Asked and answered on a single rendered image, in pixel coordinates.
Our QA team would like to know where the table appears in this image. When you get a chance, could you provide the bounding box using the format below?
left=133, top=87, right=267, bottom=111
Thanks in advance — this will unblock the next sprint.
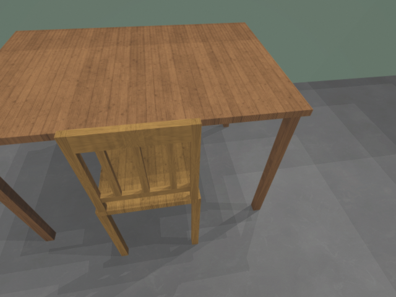
left=0, top=22, right=313, bottom=241

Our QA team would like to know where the chair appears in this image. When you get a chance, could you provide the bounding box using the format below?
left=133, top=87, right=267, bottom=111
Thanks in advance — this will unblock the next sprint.
left=54, top=118, right=202, bottom=256

